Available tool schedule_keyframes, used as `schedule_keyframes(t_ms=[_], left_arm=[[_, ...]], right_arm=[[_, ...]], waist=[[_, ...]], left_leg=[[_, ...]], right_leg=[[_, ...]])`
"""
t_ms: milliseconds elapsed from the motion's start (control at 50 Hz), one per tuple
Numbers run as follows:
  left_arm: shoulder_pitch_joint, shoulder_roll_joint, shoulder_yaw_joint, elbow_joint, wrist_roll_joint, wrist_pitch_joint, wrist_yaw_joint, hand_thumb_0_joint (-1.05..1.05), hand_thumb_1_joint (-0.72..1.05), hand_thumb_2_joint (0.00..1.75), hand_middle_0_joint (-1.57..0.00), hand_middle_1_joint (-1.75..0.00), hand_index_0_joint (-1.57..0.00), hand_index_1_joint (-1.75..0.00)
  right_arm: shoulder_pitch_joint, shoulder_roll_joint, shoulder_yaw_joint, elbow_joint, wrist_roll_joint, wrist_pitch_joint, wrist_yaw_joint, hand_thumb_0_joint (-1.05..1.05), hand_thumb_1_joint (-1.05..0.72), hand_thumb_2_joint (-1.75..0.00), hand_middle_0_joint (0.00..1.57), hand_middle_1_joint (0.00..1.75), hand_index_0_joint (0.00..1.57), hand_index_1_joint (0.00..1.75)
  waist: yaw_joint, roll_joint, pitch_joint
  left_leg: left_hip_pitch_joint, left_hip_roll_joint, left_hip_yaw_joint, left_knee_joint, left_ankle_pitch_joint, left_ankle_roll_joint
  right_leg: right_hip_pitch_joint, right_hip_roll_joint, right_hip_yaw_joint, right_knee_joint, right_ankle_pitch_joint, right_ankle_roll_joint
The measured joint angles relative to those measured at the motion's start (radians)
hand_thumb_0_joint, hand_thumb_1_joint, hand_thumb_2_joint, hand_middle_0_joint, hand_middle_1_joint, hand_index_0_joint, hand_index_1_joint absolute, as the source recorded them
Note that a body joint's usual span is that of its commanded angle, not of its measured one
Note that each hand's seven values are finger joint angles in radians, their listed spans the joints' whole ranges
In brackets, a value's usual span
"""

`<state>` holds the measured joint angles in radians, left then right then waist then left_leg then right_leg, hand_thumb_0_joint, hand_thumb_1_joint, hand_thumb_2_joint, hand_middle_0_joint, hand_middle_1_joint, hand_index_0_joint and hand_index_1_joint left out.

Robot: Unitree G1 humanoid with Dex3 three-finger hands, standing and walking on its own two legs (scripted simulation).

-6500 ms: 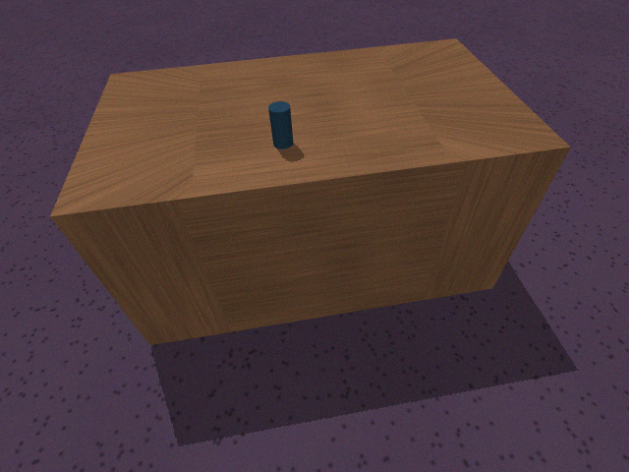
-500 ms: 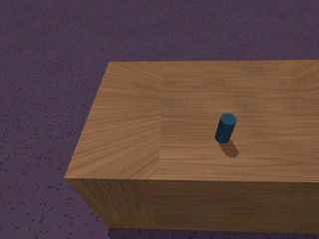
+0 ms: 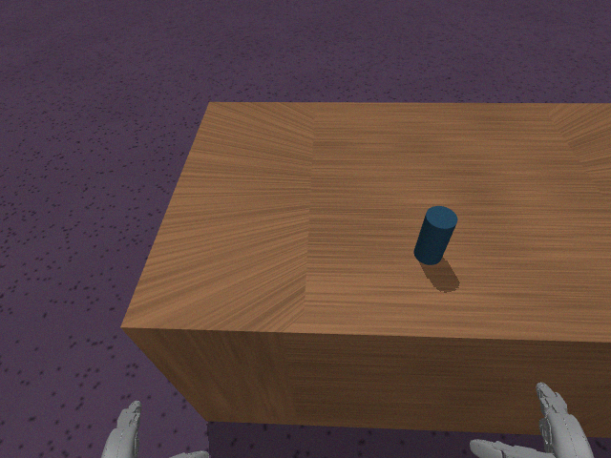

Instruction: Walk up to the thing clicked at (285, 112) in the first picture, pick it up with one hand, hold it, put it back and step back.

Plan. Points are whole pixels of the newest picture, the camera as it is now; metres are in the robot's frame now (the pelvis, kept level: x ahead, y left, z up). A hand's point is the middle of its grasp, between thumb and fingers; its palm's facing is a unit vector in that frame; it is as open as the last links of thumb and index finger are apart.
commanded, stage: rise first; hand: right
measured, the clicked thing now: (434, 236) +0.51 -0.21 -0.07
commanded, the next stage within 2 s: go down in 1.22 s
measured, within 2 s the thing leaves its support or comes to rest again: neither
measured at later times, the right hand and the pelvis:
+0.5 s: hand (537, 424) +0.18 -0.25 -0.03, palm faces +0.24 +0.91 -0.33, open 17.5 cm; pelvis +0.01 +0.00 +0.00, yaw -1 degrees
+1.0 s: hand (553, 429) +0.17 -0.24 +0.01, palm faces +0.25 +0.91 -0.35, open 17.4 cm; pelvis -0.01 +0.00 +0.00, yaw -1 degrees
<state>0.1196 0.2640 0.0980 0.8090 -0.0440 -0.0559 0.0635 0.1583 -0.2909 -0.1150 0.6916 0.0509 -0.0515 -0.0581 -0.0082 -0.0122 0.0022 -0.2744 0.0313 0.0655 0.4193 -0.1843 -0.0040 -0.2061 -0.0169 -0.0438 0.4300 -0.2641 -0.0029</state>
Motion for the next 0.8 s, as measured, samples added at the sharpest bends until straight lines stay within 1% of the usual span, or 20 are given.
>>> schedule_keyframes(t_ms=[100, 160, 280, 360, 480, 540, 600, 760, 800], left_arm=[[0.044, -0.021, -0.013, -0.054, 0.004, 0.013, 0.013, 0.00, -0.12, 0.14, -0.06, -0.06, -0.06, -0.06], [0.064, -0.032, -0.023, -0.101, 0.008, 0.010, 0.021, 0.00, -0.26, 0.10, -0.07, -0.06, -0.07, -0.06], [0.100, -0.042, -0.044, -0.185, 0.011, -0.003, 0.023, -0.01, -0.42, 0.06, -0.07, -0.06, -0.07, -0.06], [0.107, -0.046, -0.036, -0.193, 0.013, -0.008, 0.016, -0.01, -0.47, 0.05, -0.07, -0.06, -0.07, -0.06], [0.113, -0.034, -0.014, -0.177, 0.015, -0.008, 0.009, -0.01, -0.50, 0.04, -0.07, -0.06, -0.07, -0.06], [0.106, -0.029, -0.004, -0.160, 0.018, -0.005, 0.008, -0.01, -0.51, 0.04, -0.07, -0.06, -0.07, -0.06], [0.104, -0.027, -0.006, -0.159, 0.020, -0.007, 0.007, -0.01, -0.51, 0.05, -0.07, -0.06, -0.06, -0.06], [0.106, -0.026, 0.019, -0.166, 0.024, -0.021, 0.006, -0.01, -0.52, 0.05, -0.07, -0.06, -0.06, -0.06], [0.105, -0.022, 0.019, -0.164, 0.022, -0.023, 0.007, -0.01, -0.53, 0.06, -0.07, -0.06, -0.06, -0.06]], right_arm=[[0.066, 0.005, 0.011, -0.119, -0.003, 0.013, -0.012, 0.00, 0.13, -0.15, 0.06, 0.06, 0.06, 0.06], [0.095, 0.007, 0.010, -0.190, -0.006, 0.011, -0.017, 0.00, 0.26, -0.11, 0.06, 0.06, 0.06, 0.05], [0.144, 0.006, -0.002, -0.306, -0.007, 0.005, -0.019, 0.00, 0.43, -0.07, 0.05, 0.06, 0.05, 0.05], [0.171, 0.010, -0.008, -0.362, -0.006, 0.010, -0.011, 0.00, 0.49, -0.05, 0.05, 0.06, 0.05, 0.05], [0.207, 0.014, -0.019, -0.442, -0.004, 0.009, -0.001, -0.01, 0.53, -0.05, 0.05, 0.06, 0.05, 0.05], [0.218, 0.013, -0.023, -0.476, -0.006, 0.003, 0.002, -0.01, 0.54, -0.04, 0.05, 0.06, 0.05, 0.05], [0.229, 0.011, -0.026, -0.510, -0.008, -0.012, 0.004, -0.01, 0.54, -0.04, 0.05, 0.06, 0.05, 0.05], [0.259, 0.009, -0.037, -0.569, -0.008, -0.038, 0.010, -0.01, 0.54, -0.04, 0.05, 0.06, 0.05, 0.05], [0.267, 0.010, -0.037, -0.582, -0.007, -0.043, 0.012, -0.01, 0.54, -0.04, 0.05, 0.06, 0.05, 0.05]], waist=[[-0.004, -0.009, 0.006], [-0.008, -0.011, 0.014], [-0.014, -0.013, 0.011], [-0.017, -0.016, 0.007], [-0.020, -0.022, 0.017], [-0.020, -0.023, 0.026], [-0.020, -0.022, 0.034], [-0.021, -0.023, 0.036], [-0.021, -0.024, 0.037]], left_leg=[[0.027, 0.000, 0.001, -0.008, -0.003, -0.001], [0.044, 0.001, 0.002, -0.011, -0.005, -0.002], [0.077, 0.002, 0.006, -0.018, -0.011, -0.003], [0.095, 0.003, 0.008, -0.021, -0.014, -0.003], [0.112, 0.004, 0.009, -0.024, -0.014, -0.004], [0.114, 0.005, 0.009, -0.023, -0.012, -0.004], [0.116, 0.004, 0.010, -0.024, -0.010, -0.003], [0.122, 0.004, 0.012, -0.026, -0.004, -0.001], [0.123, 0.004, 0.012, -0.027, -0.003, -0.001]], right_leg=[[0.026, 0.000, 0.001, -0.006, -0.004, -0.001], [0.044, 0.001, 0.002, -0.014, -0.003, -0.001], [0.079, 0.003, 0.006, -0.028, -0.003, -0.001], [0.097, 0.004, 0.008, -0.034, -0.004, -0.001], [0.114, 0.005, 0.009, -0.038, -0.003, -0.001], [0.116, 0.005, 0.009, -0.037, -0.001, -0.001], [0.117, 0.005, 0.010, -0.037, 0.002, -0.001], [0.122, 0.005, 0.012, -0.039, 0.007, 0.000], [0.123, 0.005, 0.012, -0.039, 0.009, 0.000]])
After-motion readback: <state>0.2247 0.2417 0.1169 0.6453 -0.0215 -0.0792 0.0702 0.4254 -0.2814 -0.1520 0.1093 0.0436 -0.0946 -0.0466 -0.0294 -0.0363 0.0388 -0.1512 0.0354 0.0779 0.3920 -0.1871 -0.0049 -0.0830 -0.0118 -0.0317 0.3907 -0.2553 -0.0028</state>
